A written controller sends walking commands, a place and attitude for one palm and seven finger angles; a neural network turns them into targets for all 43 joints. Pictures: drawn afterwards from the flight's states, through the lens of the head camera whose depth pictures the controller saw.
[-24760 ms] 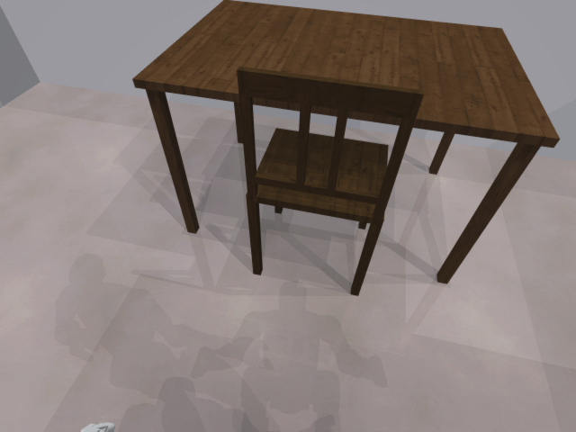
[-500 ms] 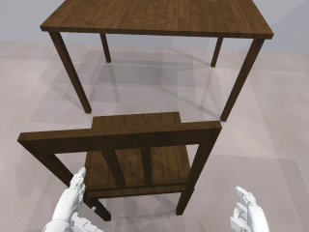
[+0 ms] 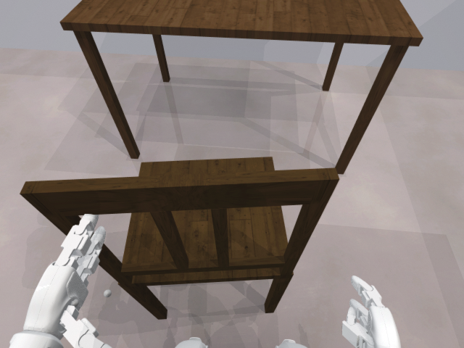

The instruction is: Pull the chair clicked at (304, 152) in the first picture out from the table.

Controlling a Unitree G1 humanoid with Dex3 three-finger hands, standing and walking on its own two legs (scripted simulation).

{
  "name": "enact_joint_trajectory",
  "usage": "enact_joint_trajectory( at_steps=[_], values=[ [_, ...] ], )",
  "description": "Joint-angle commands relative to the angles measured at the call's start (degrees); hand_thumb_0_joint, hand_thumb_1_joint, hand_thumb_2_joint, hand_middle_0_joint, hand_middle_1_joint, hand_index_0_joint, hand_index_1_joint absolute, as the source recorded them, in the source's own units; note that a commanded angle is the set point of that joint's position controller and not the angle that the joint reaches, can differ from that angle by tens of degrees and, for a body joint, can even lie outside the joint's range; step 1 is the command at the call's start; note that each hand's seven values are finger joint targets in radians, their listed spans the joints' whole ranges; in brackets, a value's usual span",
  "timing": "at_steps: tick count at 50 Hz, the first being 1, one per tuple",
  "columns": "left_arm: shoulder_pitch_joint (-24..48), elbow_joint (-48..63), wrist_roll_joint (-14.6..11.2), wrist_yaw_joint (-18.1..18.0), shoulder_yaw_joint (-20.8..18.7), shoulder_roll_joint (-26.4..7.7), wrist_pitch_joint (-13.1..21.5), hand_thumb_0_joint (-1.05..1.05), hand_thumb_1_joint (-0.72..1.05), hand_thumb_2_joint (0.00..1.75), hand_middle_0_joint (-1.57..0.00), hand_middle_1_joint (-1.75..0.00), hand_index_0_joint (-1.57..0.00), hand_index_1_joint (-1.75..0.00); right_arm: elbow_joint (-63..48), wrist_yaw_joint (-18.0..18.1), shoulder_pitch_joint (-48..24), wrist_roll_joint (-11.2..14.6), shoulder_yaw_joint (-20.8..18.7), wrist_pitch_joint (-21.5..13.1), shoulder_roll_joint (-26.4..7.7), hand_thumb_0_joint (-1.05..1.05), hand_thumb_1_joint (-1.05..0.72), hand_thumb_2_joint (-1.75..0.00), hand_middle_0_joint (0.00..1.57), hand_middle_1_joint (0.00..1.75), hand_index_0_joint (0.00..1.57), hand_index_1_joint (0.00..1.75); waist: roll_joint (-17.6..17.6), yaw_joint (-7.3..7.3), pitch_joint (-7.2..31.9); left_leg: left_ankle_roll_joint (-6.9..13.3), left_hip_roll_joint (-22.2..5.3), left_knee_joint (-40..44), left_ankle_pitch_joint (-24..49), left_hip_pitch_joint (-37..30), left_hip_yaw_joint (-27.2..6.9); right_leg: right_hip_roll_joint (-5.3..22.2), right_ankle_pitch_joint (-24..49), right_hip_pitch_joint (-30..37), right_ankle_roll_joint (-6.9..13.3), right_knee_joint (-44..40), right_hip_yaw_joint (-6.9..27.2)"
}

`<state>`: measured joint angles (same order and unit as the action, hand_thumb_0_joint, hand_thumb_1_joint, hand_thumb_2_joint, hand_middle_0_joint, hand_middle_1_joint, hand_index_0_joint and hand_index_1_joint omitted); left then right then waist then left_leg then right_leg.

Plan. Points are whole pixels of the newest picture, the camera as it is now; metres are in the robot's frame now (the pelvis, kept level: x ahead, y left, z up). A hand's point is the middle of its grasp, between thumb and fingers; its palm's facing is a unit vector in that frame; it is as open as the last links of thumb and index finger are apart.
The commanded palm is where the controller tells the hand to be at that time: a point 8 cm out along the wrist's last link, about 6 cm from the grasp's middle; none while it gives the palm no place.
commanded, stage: draw the hand back to the body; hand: left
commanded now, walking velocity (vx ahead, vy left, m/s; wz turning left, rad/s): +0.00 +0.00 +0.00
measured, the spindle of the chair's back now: (173, 241) +0.32 +0.13 -0.04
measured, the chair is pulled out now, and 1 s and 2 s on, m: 0.60 0.60 0.60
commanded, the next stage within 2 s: step back with the hand held close in 1.18 s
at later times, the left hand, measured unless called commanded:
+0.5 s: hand (72, 282) +0.20 +0.23 +0.09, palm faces +0.10 -0.87 -0.49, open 12.1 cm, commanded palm +0.18 +0.29 +0.18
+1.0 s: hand out of the picture +0.23 +0.26 +0.21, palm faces +0.39 -0.70 -0.60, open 6.6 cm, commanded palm +0.19 +0.30 +0.24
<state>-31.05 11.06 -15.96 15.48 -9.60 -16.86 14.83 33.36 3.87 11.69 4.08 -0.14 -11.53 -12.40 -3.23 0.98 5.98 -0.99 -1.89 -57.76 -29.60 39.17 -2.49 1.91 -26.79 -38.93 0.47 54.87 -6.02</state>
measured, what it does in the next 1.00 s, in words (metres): rises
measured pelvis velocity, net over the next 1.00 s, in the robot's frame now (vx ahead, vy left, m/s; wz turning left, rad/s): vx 0.05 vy -0.01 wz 0.01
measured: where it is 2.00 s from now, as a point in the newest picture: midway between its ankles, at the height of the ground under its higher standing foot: outside the picture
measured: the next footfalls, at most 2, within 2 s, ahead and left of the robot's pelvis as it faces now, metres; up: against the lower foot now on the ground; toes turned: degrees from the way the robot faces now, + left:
none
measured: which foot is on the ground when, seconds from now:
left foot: down 0.00-1.00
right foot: down 0.00-1.00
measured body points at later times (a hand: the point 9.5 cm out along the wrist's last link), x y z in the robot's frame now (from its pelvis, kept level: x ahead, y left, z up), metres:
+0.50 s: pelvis +0.04 +0.00 +0.05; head +0.06 -0.02 +0.50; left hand +0.19 +0.27 +0.12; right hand +0.23 -0.22 -0.04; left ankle -0.01 +0.13 -0.68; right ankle +0.01 -0.12 -0.68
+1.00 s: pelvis +0.05 -0.01 +0.05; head +0.07 -0.05 +0.50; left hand +0.20 +0.29 +0.24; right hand +0.25 -0.22 -0.05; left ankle -0.01 +0.13 -0.68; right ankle +0.01 -0.12 -0.68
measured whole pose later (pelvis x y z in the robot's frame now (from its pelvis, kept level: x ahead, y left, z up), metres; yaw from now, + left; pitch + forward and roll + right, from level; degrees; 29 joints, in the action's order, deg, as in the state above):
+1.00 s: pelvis +0.05 -0.01 +0.05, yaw +1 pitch -1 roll +0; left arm -31.3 29.0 -3.6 -9.0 -17.1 -27.4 -5.0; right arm 40.9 5.4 10.1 2.6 1.7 -14.1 -15.1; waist -6.6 -6.7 -2.6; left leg -1.5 -1.5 -28.4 -20.7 6.4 -1.7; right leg 1.5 -20.0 -7.4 0.5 28.8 -6.3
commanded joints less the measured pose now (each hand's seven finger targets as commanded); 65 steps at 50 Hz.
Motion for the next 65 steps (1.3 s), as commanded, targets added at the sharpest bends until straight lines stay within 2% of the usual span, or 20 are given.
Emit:
enact_joint_trajectory(
  at_steps=[1, 5, 6, 8, 9, 11, 14, 29, 37, 40, 43, 47, 49, 52, 54, 56, 58, 63, 64, 65],
  values=[
    [2.79, 15.51, -4.22, -1.31, -10.28, -8.34, 5.18, 0.0, -0.51, 0.22, -0.01, -0.01, -0.01, -0.01, -8.79, 1.25, -4.92, 0.58, -2.71, -4.9, -6.7, 0.0, -0.9, -0.9, 0.2, 0.3, 0.2, 0.3, 0.95, 0.09, 10.03, 1.66, 1.19, 11.0, 16.8, -6.81, -0.08, -0.03, 12.77, 11.6, 0.02, -11.81, 2.31],
    [4.57, 20.26, -5.78, -1.69, -12.66, -10.6, 5.41, 0.0, -0.37, 0.29, -0.02, -0.04, -0.02, -0.04, -8.09, 1.82, -5.05, 0.67, -2.03, -7.1, -6.94, 0.0, -0.9, -0.9, 0.2, 0.3, 0.2, 0.3, -1.85, -0.94, 10.52, 1.47, 1.12, 13.08, 18.96, -10.37, -0.46, -0.2, 14.77, 14.0, 0.33, -13.17, 1.86],
    [-0.21, 18.87, 7.45, -12.21, -14.68, -21.8, -1.49, 0.0, -0.33, 0.31, -0.03, -0.05, -0.03, -0.05, -7.9, 2.71, -4.57, -1.02, -1.76, -4.28, -6.6, 0.0, -0.9, -0.9, 0.2, 0.3, 0.2, 0.3, -4.88, -6.31, 12.28, 1.44, -0.59, 16.03, 19.32, -14.27, -0.27, 1.65, 15.25, 19.06, 1.77, -15.44, 5.23],
    [-0.66, 26.81, 9.24, -19.2, -10.75, -14.77, -6.86, 0.0, -0.26, 0.34, -0.04, -0.06, -0.04, -0.06, -9.75, 3.0, -4.3, -1.28, -1.08, -3.31, -5.5, 0.0, -0.9, -0.9, 0.2, 0.3, 0.2, 0.3, -4.95, -3.92, 9.25, 1.2, -0.18, 17.89, 19.55, -15.27, -0.09, 2.02, 16.84, 20.04, 1.41, -16.96, 3.73],
    [-1.0, 27.12, 10.34, -20.97, -9.43, -13.21, -8.2, 0.0, -0.22, 0.36, -0.04, -0.07, -0.04, -0.07, -9.16, 3.23, -4.66, -1.45, -1.01, -2.86, -5.2, 0.0, -0.9, -0.9, 0.2, 0.3, 0.2, 0.3, -7.46, -3.57, 7.69, 1.25, -0.47, 18.3, 21.11, -16.78, 0.55, 2.09, 18.25, 20.54, 1.53, -17.48, 3.51],
    [-1.91, 27.01, 11.46, -23.4, -9.8, -13.82, -10.46, 0.0, -0.15, 0.39, -0.05, -0.08, -0.05, -0.08, -8.54, 3.44, -4.84, -1.67, -0.65, -1.91, -5.04, 0.0, -0.9, -0.9, 0.2, 0.3, 0.2, 0.3, -6.76, -3.86, 4.97, 1.14, -0.97, 19.77, 23.59, -18.54, 0.16, 1.79, 19.91, 21.43, 1.7, -18.44, 2.62],
    [1.05, 28.96, 12.1, -25.43, -12.17, -16.72, -11.81, 0.0, -0.04, 0.44, -0.07, -0.1, -0.07, -0.1, -8.22, 4.03, -5.15, -1.93, -0.41, -1.07, -5.5, 0.0, -0.9, -0.9, 0.2, 0.3, 0.2, 0.3, -3.93, -3.61, 4.44, 1.23, -0.85, 21.92, 25.22, -21.72, 0.57, 1.53, 23.49, 24.74, 1.65, -20.57, 2.84],
    [8.12, 37.58, 13.43, -28.18, -18.13, -22.52, -13.42, 0.0, 0.5, 0.71, -0.15, -0.22, -0.15, -0.22, -4.33, 2.5, -6.21, -2.49, 0.68, -3.76, -6.24, 0.0, -0.9, -0.9, 0.2, 0.3, 0.2, 0.3, -9.81, -4.58, 6.61, 1.2, -1.31, 28.26, 43.02, -34.73, 1.14, 2.13, 35.4, 34.35, 1.31, -25.18, 2.7],
    [10.32, 42.2, 13.31, -28.69, -21.27, -26.93, -13.7, 0.0, 0.79, 0.85, -0.19, -0.28, -0.19, -0.28, -2.81, 1.97, -6.24, -1.7, 0.56, -5.45, -6.76, 0.0, -0.9, -0.9, 0.2, 0.3, 0.2, 0.3, -12.41, -5.08, 7.75, 1.12, -1.28, 28.59, 48.54, -36.53, 1.3, 2.31, 38.88, 36.65, 1.23, -25.05, 2.47],
    [12.04, 44.91, 13.09, -28.98, -22.69, -28.72, -13.17, 0.0, 0.9, 0.9, -0.2, -0.3, -0.2, -0.3, -2.57, 2.0, -5.19, -1.27, 0.42, -6.0, -6.85, 0.0, -0.9, -0.9, 0.2, 0.3, 0.2, 0.3, -11.0, -5.04, 8.61, 1.26, -1.49, 28.59, 50.2, -37.09, 1.08, 2.58, 40.63, 37.25, 0.98, -24.54, 1.92],
    [10.39, 42.46, 12.87, -28.46, -21.73, -27.04, -13.49, 0.0, 0.9, 0.9, -0.2, -0.3, -0.2, -0.3, -2.06, 1.84, -5.68, -1.01, 0.7, -6.4, -6.47, 0.0, -0.9, -0.9, 0.2, 0.3, 0.2, 0.3, -11.53, -4.99, 7.91, 1.39, -1.27, 28.76, 49.37, -37.38, 1.78, 2.68, 41.48, 37.2, 1.02, -25.19, 2.06],
    [10.61, 35.79, 13.11, -27.73, -21.0, -23.36, -12.91, 0.0, 0.9, 0.9, -0.2, -0.3, -0.2, -0.3, -1.34, 1.66, -7.38, -1.52, 0.22, -6.74, -7.01, 0.0, -0.9, -0.9, 0.2, 0.3, 0.2, 0.3, -6.06, -4.62, 5.55, 1.69, -1.29, 29.47, 46.58, -37.41, 2.01, 2.23, 41.29, 36.13, 0.98, -26.62, 3.2],
    [12.64, 29.38, 13.0, -27.05, -21.12, -21.48, -11.92, 0.0, 0.9, 0.9, -0.2, -0.3, -0.2, -0.3, -0.91, 1.66, -7.39, -2.09, -0.34, -5.45, -7.39, 0.0, -0.9, -0.9, 0.2, 0.3, 0.2, 0.3, 0.34, -4.05, 3.23, 1.99, -1.52, 29.72, 43.74, -37.67, 2.59, 2.63, 43.62, 35.49, 0.42, -27.84, 3.13],
    [5.36, 8.54, 13.17, -24.49, -17.43, -11.72, -12.79, 0.0, 0.9, 0.9, -0.2, -0.3, -0.2, -0.3, 0.09, 1.06, -9.92, -1.94, -1.73, -1.67, -6.9, 0.0, -0.9, -0.9, 0.2, 0.3, 0.2, 0.3, 12.1, -3.52, -4.02, 2.02, -1.3, 30.37, 34.6, -32.95, 4.22, 2.13, 41.64, 34.18, -0.17, -30.02, 3.15],
    [2.53, 3.82, 12.77, -23.18, -16.27, -10.15, -12.75, 0.0, 0.9, 0.9, -0.2, -0.3, -0.2, -0.3, -0.36, 0.74, -9.53, -1.57, -2.43, 2.5, -6.88, 0.0, -0.9, -0.9, 0.2, 0.3, 0.2, 0.3, 13.66, -3.77, -6.47, 2.41, -1.49, 30.74, 31.54, -30.55, 4.58, 2.72, 39.59, 33.62, -0.81, -30.53, 2.48],
    [3.86, 5.87, 12.59, -22.29, -15.16, -10.23, -11.47, 0.0, 0.9, 0.9, -0.2, -0.3, -0.2, -0.3, -2.02, 0.55, -11.07, -1.45, -2.65, 4.72, -7.04, 0.0, -0.9, -0.9, 0.2, 0.3, 0.2, 0.3, 11.35, -4.23, -6.7, 2.79, -1.28, 31.74, 28.53, -29.58, 4.01, 2.96, 34.64, 33.18, -0.91, -31.39, 2.6],
    [5.61, 11.8, 12.31, -21.94, -14.44, -11.11, -9.87, 0.0, 0.9, 0.9, -0.2, -0.3, -0.2, -0.3, -3.97, 0.45, -12.15, -1.44, -1.84, 4.8, -6.27, 0.0, -0.9, -0.9, 0.2, 0.3, 0.2, 0.3, 5.01, -4.91, -6.11, 2.89, -1.16, 32.81, 25.91, -29.69, 3.57, 3.22, 29.39, 33.01, -0.47, -32.09, 2.88],
    [13.81, 35.63, 13.02, -24.89, -22.7, -23.71, -5.81, 0.0, 0.9, 0.9, -0.2, -0.3, -0.2, -0.3, -5.77, 1.74, -11.44, -2.77, -0.75, 0.4, -5.97, 0.0, -0.9, -0.9, 0.2, 0.3, 0.2, 0.3, -9.93, -6.53, 3.32, 2.43, -0.94, 33.36, 26.8, -34.36, 2.34, 3.14, 25.89, 35.79, 1.28, -31.8, 4.44],
    [11.13, 34.45, 13.21, -25.48, -23.17, -23.15, -5.95, 0.0, 0.9, 0.9, -0.2, -0.3, -0.2, -0.3, -5.42, 1.96, -10.7, -2.79, -0.62, -0.37, -5.45, 0.0, -0.9, -0.9, 0.2, 0.3, 0.2, 0.3, -9.55, -6.33, 2.89, 2.28, -1.01, 33.21, 27.55, -34.28, 2.44, 2.91, 26.13, 35.52, 1.53, -31.83, 4.28],
    [9.11, 37.7, 13.46, -25.13, -18.04, -18.37, -5.8, 0.0, 0.9, 0.9, -0.2, -0.3, -0.2, -0.3, -6.09, 1.77, -10.58, -2.84, -0.3, -1.27, -5.22, 0.0, -0.9, -0.9, 0.2, 0.3, 0.2, 0.3, -10.23, -5.84, 2.93, 2.12, -0.89, 33.07, 28.53, -35.09, 2.53, 2.76, 26.77, 34.92, 1.58, -31.77, 4.31]
  ],
)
